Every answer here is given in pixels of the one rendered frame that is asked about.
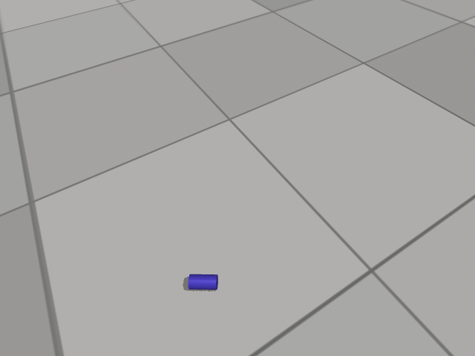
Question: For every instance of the can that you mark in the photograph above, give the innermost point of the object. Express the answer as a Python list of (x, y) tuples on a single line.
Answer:
[(203, 281)]

